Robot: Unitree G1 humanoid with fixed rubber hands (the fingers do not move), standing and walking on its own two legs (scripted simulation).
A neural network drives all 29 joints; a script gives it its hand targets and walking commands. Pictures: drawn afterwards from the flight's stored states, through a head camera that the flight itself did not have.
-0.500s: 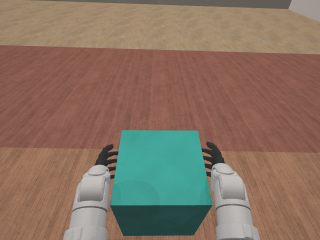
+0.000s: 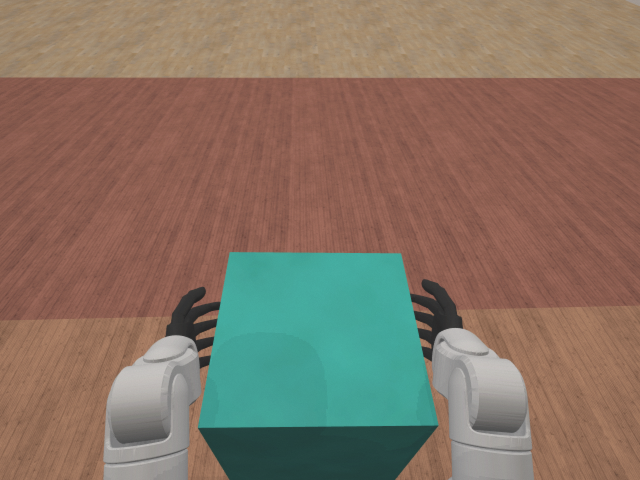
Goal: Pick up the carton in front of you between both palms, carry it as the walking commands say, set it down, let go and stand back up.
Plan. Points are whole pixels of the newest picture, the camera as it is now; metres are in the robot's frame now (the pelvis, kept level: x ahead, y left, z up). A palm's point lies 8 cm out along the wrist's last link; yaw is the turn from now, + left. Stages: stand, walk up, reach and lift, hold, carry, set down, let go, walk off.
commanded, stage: carry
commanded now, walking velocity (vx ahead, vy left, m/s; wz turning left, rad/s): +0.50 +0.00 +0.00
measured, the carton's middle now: (314, 375) +0.26 +0.01 +0.01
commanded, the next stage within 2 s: none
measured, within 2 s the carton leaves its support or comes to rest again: neither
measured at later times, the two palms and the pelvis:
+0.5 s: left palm (253, 183) +0.55 +0.11 +0.09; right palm (426, 175) +0.59 -0.19 +0.09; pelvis +0.30 -0.06 +0.01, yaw +3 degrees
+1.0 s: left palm (265, 103) +0.91 +0.13 +0.07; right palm (392, 102) +0.90 -0.17 +0.08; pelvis +0.65 -0.01 +0.01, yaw -1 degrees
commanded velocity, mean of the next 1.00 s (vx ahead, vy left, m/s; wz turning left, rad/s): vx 0.50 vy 0.00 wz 0.00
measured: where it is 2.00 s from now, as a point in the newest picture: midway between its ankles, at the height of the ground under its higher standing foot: (330, 243)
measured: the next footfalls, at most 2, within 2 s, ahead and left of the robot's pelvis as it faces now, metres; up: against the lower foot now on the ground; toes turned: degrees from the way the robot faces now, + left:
right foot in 0.22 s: +0.29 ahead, -0.13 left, +0.00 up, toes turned -10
left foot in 0.70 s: +0.64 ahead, +0.06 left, +0.00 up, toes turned +12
